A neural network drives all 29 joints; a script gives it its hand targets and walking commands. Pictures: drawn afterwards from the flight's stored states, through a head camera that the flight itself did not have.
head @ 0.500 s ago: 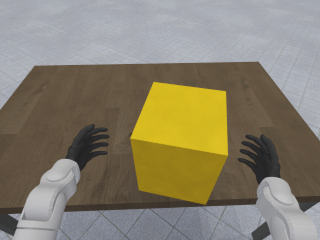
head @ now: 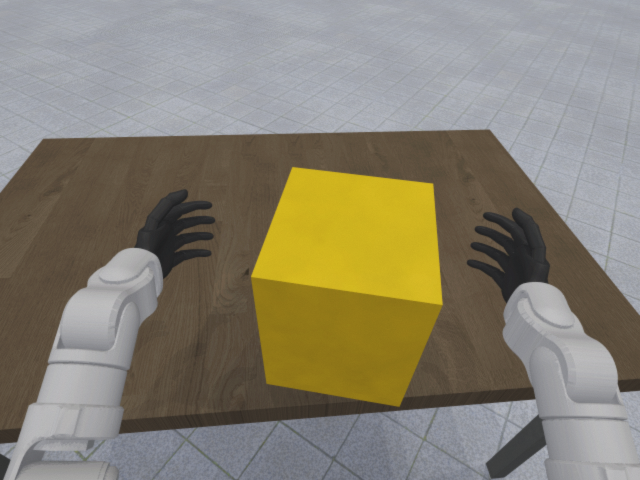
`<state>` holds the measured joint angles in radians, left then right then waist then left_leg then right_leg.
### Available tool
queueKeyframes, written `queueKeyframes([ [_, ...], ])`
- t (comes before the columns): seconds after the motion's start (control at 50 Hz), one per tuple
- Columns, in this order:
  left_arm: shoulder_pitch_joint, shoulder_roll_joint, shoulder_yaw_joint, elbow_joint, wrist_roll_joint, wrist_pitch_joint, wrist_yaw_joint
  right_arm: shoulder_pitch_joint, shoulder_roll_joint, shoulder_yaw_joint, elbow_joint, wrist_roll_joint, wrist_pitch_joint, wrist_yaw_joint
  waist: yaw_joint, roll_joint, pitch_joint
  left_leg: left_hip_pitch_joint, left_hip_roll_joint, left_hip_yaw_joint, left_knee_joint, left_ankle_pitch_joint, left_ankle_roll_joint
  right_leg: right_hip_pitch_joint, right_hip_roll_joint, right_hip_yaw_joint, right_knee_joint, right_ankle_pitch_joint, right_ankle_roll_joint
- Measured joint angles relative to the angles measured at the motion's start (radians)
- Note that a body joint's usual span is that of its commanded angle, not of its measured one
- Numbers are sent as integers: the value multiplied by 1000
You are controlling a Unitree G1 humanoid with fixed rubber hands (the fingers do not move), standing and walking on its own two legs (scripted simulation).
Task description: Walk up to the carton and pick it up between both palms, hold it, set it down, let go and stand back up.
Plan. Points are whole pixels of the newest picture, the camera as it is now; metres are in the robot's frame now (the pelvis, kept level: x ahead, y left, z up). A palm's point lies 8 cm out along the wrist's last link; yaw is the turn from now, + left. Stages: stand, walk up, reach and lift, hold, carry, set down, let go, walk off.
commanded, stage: reach and lift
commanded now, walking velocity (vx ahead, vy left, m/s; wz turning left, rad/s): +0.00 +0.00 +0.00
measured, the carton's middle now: (346, 287) +0.40 -0.03 +0.03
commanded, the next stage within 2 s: none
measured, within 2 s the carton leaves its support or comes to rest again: neither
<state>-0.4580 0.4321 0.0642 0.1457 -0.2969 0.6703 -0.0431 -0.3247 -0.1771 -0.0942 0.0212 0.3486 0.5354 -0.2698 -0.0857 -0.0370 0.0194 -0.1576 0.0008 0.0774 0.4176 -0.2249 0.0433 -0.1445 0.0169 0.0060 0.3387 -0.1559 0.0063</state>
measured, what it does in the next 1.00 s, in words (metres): stands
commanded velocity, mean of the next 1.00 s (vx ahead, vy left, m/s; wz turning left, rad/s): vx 0.00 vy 0.00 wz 0.00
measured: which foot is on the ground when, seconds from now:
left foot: down 0.00-1.00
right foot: down 0.00-1.00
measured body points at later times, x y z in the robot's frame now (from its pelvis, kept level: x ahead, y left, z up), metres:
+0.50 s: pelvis +0.00 +0.00 +0.00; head +0.00 +0.03 +0.45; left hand +0.45 +0.18 +0.19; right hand +0.39 -0.22 +0.18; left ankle +0.00 +0.08 -0.74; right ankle +0.02 -0.13 -0.74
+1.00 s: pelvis +0.01 -0.01 +0.00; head +0.03 +0.02 +0.45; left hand +0.45 +0.18 +0.10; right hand +0.39 -0.21 +0.10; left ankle +0.00 +0.08 -0.74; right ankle +0.02 -0.13 -0.74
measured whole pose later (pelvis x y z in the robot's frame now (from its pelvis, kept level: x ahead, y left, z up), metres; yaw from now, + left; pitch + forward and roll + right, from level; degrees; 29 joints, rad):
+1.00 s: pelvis +0.01 -0.01 +0.00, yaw +2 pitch +5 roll -2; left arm -0.73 0.38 0.02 0.73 -0.22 0.35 -0.03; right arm -0.61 -0.06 -0.12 0.55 0.23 0.30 -0.27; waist -0.13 -0.03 -0.05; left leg -0.32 0.02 0.03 0.45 -0.22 0.02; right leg -0.28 0.03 -0.04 0.34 -0.15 -0.01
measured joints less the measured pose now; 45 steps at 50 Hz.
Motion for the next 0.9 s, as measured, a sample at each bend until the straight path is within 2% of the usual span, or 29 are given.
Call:
queueKeyframes([
  [0.12,-107,2,-14,104,7,-1,12,-105,-12,-12,103,-6,1,16,-10,-1,-9,-22,-3,-1,9,5,4,-20,-3,-1,5,6,2],
  [0.32,-315,23,-68,353,-17,-54,36,-309,-12,-57,331,-27,-2,41,-30,5,-40,-83,-5,-3,24,10,7,-78,-6,-3,17,13,4],
  [0.5,-429,24,-75,498,-10,-90,37,-417,-18,-42,450,-23,-29,44,-50,18,-69,-109,-1,-12,21,7,3,-94,-1,-12,-2,15,3],
  [0.58,-437,28,-75,522,1,-103,28,-434,-14,-29,467,-17,-45,36,-61,17,-74,-105,2,-19,17,4,-1,-86,1,-18,-10,12,0],
  [0.72,-409,13,-50,541,45,-145,5,-429,1,-11,506,-24,-84,28,-62,7,-52,-81,11,-25,15,-3,-11,-57,11,-23,-22,9,-7],
  [0.9,-305,-40,-39,549,67,-246,8,-317,60,-5,512,-70,-176,12,-43,5,-58,-111,16,-34,17,-1,-19,-86,16,-33,-17,7,-14],
])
